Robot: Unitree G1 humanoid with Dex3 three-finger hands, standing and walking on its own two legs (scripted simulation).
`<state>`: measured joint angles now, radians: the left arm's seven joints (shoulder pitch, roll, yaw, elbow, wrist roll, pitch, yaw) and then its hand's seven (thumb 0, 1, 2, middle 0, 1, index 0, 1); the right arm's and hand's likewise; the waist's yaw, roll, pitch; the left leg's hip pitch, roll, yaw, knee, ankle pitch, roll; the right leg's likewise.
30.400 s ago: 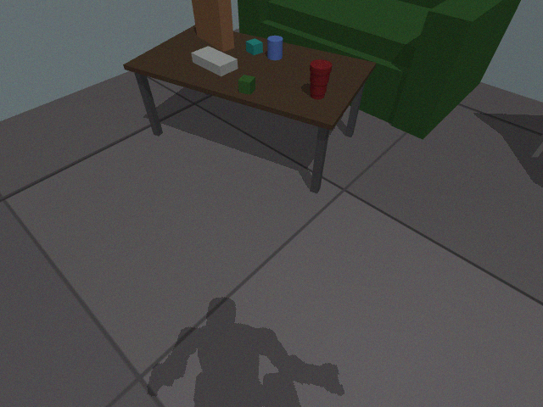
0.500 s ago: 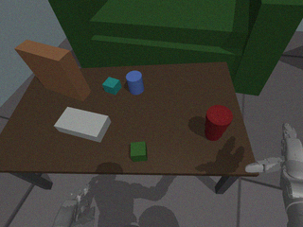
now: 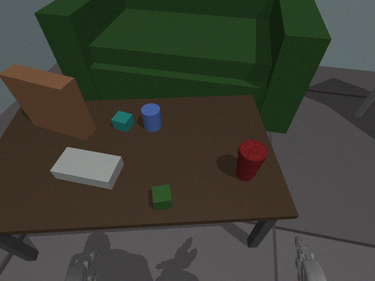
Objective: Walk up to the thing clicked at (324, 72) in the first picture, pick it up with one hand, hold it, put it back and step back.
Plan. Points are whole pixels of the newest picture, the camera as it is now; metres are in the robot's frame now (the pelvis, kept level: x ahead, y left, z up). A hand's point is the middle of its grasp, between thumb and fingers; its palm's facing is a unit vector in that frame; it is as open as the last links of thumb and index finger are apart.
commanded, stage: home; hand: right
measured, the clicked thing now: (248, 162) +0.56 -0.20 -0.20
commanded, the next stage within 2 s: stand in 1.80 s
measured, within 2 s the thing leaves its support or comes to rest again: neither
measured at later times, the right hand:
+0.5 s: hand out of the picture +0.16 -0.18 -0.06, palm faces +0.13 +0.95 -0.27, open 17.7 cm
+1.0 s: hand (290, 269) +0.18 -0.20 -0.06, palm faces +0.12 +0.96 -0.27, open 17.7 cm
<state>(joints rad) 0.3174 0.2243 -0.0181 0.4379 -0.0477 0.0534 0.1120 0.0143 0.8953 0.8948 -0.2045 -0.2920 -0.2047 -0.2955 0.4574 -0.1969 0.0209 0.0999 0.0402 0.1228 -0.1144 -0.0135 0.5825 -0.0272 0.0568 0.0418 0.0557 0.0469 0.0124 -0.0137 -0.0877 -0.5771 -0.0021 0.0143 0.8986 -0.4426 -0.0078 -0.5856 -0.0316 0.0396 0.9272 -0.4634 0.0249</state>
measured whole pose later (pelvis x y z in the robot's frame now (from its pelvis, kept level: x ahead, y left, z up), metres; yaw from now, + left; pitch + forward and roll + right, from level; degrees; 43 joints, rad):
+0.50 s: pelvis -0.01 +0.00 +0.00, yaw +0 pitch +6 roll +1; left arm 0.27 0.22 -0.03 0.51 -0.02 -0.11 0.15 0.01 0.90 0.90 -0.21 -0.30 -0.21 -0.30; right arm 0.45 -0.20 0.01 0.04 0.02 0.19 -0.14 -0.01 0.59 -0.03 0.06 0.04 0.05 0.05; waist 0.01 -0.02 -0.08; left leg -0.59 0.00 0.02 0.92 -0.44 -0.01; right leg -0.60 -0.03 0.05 0.95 -0.46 0.02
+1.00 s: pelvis +0.01 -0.02 +0.00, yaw +0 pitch +7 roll +2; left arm 0.26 0.20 -0.03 0.52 -0.01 -0.12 0.15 0.01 0.90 0.90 -0.21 -0.30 -0.21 -0.30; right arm 0.44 -0.20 0.01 0.02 0.01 0.24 -0.14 -0.01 0.59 -0.02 0.05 0.04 0.05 0.04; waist 0.01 -0.02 -0.10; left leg -0.56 0.01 0.01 0.89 -0.46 -0.03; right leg -0.58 -0.02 0.04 0.95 -0.50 0.01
